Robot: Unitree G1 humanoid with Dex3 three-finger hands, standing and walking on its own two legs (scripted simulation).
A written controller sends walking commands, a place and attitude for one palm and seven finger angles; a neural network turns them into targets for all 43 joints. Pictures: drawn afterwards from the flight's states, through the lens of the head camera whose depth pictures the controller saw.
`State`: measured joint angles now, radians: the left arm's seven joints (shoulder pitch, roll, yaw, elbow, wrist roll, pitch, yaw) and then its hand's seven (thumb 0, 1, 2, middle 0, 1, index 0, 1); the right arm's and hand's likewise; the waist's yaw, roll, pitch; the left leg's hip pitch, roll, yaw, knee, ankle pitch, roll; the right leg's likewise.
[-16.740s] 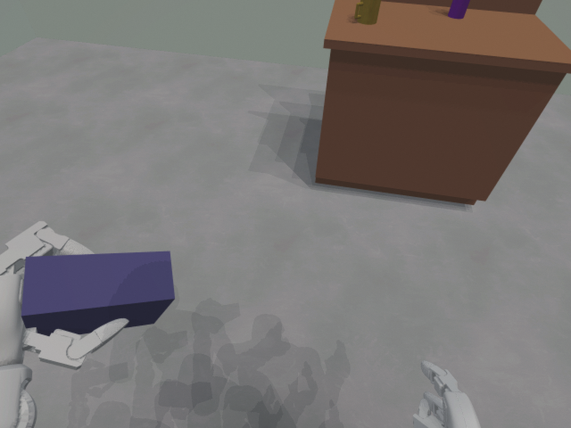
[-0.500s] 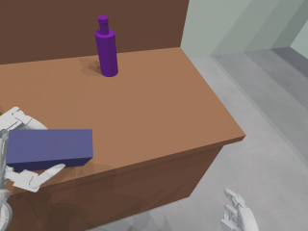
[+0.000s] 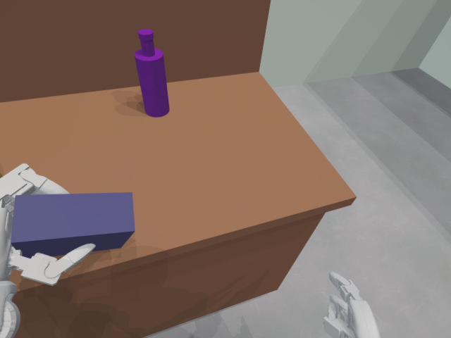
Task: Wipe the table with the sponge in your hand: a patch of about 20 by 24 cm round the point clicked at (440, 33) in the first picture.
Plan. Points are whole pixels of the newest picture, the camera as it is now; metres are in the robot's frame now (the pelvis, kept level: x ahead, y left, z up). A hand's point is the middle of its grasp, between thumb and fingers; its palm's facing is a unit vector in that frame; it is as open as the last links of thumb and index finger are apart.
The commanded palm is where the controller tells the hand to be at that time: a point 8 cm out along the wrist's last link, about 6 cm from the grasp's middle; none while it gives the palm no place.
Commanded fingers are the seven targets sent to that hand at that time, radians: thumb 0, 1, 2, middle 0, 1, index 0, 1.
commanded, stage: look again from close up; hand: left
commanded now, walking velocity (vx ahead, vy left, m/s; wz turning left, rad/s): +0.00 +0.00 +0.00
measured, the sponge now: (94, 225) +0.23 +0.21 +0.14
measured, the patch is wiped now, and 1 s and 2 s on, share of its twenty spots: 0.00 0.00 0.00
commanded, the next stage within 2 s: turn the palm down, sponge in hand in 0.06 s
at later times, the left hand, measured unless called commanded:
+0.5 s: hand (74, 227) +0.22 +0.23 +0.15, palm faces +0.22 -0.76 -0.62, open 9.7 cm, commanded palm +0.18 +0.28 +0.19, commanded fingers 0.00 0.10 1.30 -1.20 -1.60 -1.20 -1.60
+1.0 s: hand (88, 198) +0.24 +0.20 +0.18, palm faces +0.27 -0.50 -0.82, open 9.7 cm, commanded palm +0.20 +0.25 +0.22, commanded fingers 0.00 0.10 1.30 -1.20 -1.60 -1.20 -1.60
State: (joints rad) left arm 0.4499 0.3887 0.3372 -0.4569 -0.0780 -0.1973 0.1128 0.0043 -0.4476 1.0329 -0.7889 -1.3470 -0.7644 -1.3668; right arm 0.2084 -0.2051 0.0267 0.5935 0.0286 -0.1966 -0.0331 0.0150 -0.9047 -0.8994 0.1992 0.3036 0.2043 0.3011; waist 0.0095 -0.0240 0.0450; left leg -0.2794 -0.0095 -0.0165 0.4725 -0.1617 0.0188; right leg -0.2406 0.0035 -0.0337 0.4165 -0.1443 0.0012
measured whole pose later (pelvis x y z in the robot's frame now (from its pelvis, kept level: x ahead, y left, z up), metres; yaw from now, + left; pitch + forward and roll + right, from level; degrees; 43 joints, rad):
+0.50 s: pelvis +0.03 -0.01 -0.01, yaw -1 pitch -3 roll +1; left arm 0.51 0.49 0.30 -0.57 0.03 0.10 0.01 0.01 -0.45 1.03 -0.79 -1.35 -0.76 -1.37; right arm 0.13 -0.24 0.06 0.58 0.00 -0.10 -0.02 0.02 -0.90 -0.90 0.20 0.30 0.20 0.30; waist 0.06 0.03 0.02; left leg -0.26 -0.02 0.01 0.56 -0.26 0.01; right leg -0.27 0.00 0.01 0.60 -0.29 -0.01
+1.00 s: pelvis +0.04 -0.06 -0.01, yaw +0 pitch -2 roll +1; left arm 0.42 0.65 0.35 -0.55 0.18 0.09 -0.01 0.01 -0.45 1.03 -0.79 -1.35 -0.77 -1.37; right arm 0.18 -0.26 0.01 0.59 0.02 -0.08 -0.11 0.01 -0.91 -0.90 0.20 0.30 0.20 0.30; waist 0.09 0.07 0.00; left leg -0.26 0.03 -0.04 0.59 -0.29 -0.04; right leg -0.26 0.06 -0.04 0.62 -0.32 -0.07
